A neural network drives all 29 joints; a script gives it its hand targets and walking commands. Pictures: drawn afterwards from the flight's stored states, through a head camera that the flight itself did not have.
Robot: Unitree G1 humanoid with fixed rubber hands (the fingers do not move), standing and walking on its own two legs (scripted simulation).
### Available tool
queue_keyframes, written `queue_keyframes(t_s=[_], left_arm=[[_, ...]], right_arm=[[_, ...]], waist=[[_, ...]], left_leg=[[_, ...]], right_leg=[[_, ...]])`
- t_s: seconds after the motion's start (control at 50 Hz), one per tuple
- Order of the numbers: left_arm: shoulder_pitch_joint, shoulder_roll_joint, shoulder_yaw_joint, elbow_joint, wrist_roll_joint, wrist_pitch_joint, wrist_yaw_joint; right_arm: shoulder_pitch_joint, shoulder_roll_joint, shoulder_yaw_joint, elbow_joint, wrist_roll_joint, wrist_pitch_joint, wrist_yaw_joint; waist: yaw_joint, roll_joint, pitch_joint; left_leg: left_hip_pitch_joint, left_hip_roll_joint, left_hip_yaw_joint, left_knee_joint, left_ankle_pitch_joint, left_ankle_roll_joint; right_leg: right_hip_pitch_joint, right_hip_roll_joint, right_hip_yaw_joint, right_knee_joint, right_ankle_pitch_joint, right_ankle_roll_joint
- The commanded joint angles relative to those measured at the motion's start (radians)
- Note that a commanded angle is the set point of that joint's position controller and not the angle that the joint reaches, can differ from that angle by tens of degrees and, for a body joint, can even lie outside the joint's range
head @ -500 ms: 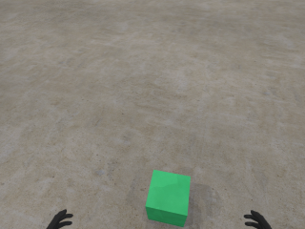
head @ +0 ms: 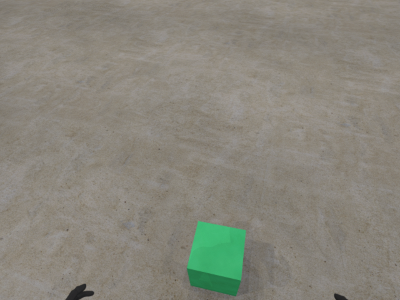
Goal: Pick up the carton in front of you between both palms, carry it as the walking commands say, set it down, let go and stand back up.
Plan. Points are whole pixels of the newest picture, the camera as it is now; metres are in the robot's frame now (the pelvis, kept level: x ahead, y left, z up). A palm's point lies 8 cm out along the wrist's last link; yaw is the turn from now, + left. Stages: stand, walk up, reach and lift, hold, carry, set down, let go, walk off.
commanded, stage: stand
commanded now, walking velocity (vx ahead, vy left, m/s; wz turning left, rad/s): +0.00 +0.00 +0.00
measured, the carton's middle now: (217, 258) +0.42 -0.03 -0.65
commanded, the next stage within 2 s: none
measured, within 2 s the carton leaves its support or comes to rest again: neither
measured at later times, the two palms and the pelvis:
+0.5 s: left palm out of the picture +0.08 +0.30 -0.10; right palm out of the picture +0.06 -0.29 -0.11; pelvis -0.01 +0.00 +0.00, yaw +0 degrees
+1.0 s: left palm out of the picture +0.08 +0.30 -0.10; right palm out of the picture +0.06 -0.29 -0.11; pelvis -0.02 +0.01 +0.01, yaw -1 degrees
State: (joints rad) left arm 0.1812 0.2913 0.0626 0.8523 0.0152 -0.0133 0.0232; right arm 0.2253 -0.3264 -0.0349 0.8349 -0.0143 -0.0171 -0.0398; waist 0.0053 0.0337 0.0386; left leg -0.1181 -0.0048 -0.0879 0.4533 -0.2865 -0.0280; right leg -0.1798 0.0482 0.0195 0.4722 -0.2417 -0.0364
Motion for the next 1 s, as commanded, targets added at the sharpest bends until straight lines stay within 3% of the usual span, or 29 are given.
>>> queue_keyframes(t_s=[0.0, 0.38, 0.98], left_arm=[[-0.029, 0.153, 0.032, -0.045, -0.002, -0.012, 0.003], [-0.042, 0.177, 0.021, 0.034, -0.011, -0.012, 0.001], [-0.055, 0.198, 0.007, 0.09, -0.019, -0.016, 0.003]], right_arm=[[-0.009, -0.133, -0.028, -0.041, 0.001, -0.013, -0.003], [-0.016, -0.154, -0.02, 0.038, 0.006, -0.015, -0.001], [-0.045, -0.174, -0.018, 0.093, 0.014, -0.018, 0.003]], waist=[[0.001, -0.037, -0.015], [0.0, -0.034, 0.001], [-0.001, -0.034, -0.009]], left_leg=[[-0.046, 0.075, -0.049, -0.068, 0.138, 0.025], [-0.049, 0.086, -0.058, -0.113, 0.107, 0.03], [-0.025, 0.102, -0.055, -0.151, 0.12, 0.031]], right_leg=[[0.019, -0.126, 0.119, -0.102, 0.13, 0.015], [0.026, -0.135, 0.131, -0.139, 0.076, 0.016], [0.037, -0.144, 0.138, -0.161, 0.117, 0.017]])
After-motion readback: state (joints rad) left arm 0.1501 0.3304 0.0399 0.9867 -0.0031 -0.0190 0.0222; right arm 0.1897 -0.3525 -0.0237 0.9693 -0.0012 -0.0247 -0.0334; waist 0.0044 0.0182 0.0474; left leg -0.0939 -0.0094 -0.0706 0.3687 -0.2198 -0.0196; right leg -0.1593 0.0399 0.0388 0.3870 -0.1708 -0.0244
